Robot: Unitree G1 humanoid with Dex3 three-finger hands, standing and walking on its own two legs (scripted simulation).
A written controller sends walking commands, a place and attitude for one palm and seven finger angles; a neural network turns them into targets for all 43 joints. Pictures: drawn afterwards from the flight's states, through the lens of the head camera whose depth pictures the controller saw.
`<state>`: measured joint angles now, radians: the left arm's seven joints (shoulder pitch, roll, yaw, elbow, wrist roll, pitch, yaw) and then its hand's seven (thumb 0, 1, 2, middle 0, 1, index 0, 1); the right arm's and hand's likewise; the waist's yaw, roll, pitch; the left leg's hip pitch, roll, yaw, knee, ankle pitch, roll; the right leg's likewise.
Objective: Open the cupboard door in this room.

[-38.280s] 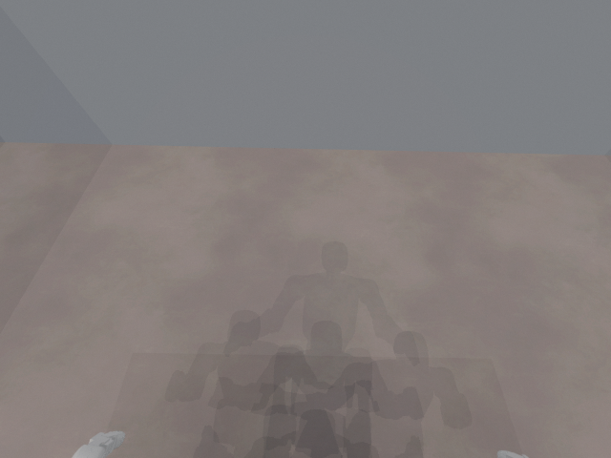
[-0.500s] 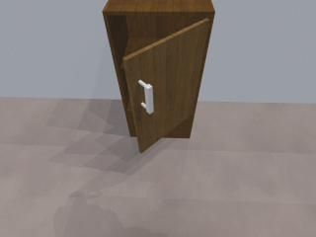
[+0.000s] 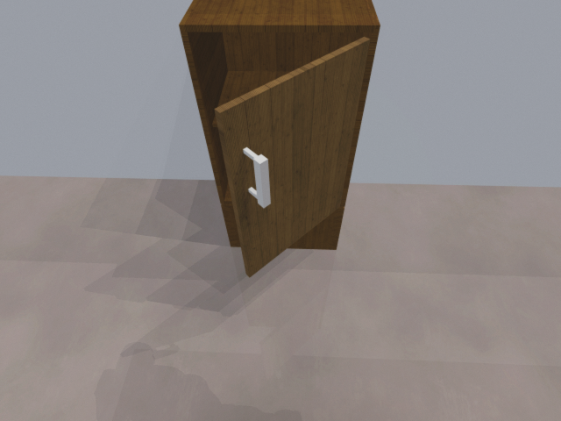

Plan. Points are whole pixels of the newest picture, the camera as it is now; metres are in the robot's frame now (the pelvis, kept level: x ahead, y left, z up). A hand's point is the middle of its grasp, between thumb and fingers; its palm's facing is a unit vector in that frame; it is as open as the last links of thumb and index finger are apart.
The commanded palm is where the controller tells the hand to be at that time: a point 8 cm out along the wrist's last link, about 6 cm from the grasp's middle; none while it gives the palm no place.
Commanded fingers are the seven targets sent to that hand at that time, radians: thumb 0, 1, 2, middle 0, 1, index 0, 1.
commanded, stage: walk to a spot facing it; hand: left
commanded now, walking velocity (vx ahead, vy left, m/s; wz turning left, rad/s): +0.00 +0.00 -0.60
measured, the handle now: (256, 177) +0.59 +0.09 -0.04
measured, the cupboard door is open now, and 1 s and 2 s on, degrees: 45 45 45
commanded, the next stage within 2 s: none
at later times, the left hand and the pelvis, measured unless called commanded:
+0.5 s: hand out of the picture +0.09 +0.17 -0.18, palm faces -0.16 -0.94 -0.29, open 7.4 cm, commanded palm none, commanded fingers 0.00 0.90 0.90 -0.20 -0.30 -0.20 -0.30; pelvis -0.02 -0.03 -0.03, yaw -13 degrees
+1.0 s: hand out of the picture +0.12 +0.15 -0.19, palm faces -0.38 -0.89 -0.23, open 7.4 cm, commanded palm none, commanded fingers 0.00 0.90 0.90 -0.20 -0.30 -0.20 -0.30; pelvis -0.01 -0.01 -0.02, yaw -29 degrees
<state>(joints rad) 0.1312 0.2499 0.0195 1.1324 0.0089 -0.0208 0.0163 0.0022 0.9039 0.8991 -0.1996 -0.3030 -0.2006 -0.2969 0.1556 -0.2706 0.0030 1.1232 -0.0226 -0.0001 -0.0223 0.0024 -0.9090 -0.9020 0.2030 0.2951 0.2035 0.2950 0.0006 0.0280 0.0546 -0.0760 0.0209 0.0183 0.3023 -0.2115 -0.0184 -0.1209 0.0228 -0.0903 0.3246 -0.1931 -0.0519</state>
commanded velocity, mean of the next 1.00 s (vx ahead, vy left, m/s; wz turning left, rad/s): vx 0.00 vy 0.00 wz -0.60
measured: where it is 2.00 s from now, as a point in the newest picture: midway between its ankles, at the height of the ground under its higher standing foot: outside the picture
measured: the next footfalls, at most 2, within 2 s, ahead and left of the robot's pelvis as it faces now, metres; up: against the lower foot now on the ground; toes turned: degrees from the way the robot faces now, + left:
left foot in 0.96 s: +0.07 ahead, +0.09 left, +0.00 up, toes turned -30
right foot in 1.28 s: -0.06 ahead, -0.16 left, +0.00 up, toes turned -44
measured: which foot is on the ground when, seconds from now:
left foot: down 0.00-0.46, up 0.48-0.94, down 0.96-1.00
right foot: down 0.00-0.96, up 0.98-1.00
